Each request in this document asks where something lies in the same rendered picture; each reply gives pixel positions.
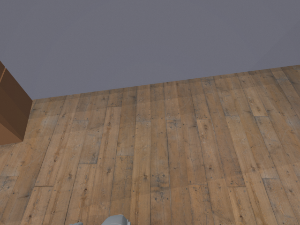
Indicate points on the left robot thigh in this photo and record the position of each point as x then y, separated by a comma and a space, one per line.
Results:
116, 220

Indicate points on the cupboard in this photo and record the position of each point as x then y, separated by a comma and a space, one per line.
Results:
15, 106

